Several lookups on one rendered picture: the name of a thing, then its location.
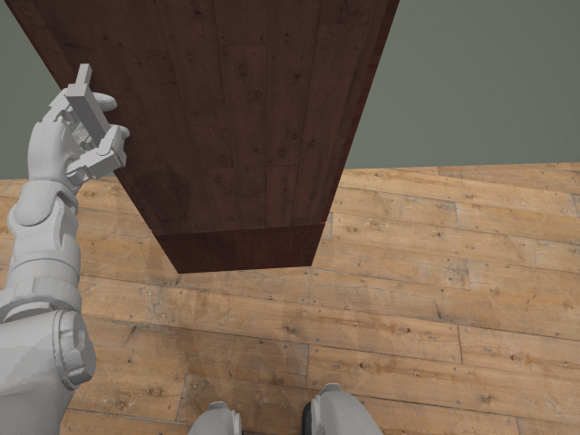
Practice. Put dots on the cupboard door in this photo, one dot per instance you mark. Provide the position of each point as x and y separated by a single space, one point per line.
238 110

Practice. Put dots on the robot left hand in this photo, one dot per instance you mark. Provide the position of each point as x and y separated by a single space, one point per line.
53 149

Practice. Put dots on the left robot shin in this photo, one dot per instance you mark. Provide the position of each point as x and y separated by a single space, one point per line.
217 405

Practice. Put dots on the handle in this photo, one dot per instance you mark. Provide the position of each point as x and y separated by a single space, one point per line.
80 96

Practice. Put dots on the robot left forearm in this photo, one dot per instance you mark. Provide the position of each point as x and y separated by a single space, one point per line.
44 272

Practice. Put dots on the left robot thigh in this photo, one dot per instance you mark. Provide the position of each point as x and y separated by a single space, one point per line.
217 422

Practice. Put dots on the left robot upper arm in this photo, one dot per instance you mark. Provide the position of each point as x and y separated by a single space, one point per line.
43 359

